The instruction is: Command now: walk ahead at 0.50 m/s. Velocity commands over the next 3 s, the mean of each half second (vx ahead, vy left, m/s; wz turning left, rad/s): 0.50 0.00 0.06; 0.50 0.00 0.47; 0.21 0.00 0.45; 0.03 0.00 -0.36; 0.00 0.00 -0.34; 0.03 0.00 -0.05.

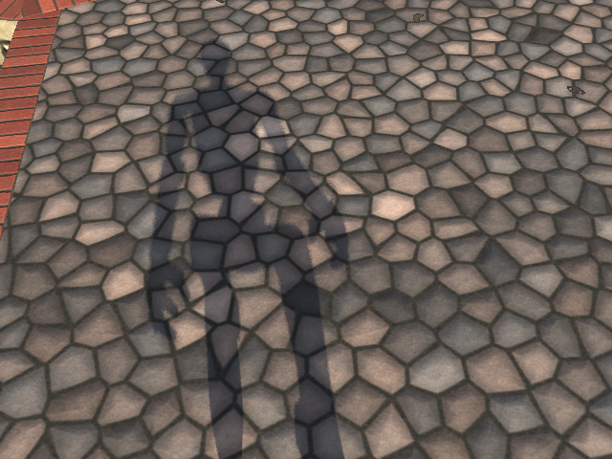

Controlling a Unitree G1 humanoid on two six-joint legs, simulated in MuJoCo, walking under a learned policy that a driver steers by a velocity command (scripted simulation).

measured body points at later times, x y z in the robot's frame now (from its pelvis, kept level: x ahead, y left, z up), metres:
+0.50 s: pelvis +0.27 +0.05 +0.00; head +0.29 +0.07 +0.45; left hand +0.38 +0.30 -0.14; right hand +0.23 -0.19 -0.14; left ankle +0.24 +0.11 -0.75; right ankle +0.37 -0.11 -0.68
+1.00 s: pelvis +0.53 +0.02 +0.00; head +0.56 +0.02 +0.45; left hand +0.49 +0.29 -0.12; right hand +0.70 -0.20 -0.14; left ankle +0.52 +0.17 -0.66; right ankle +0.54 -0.06 -0.75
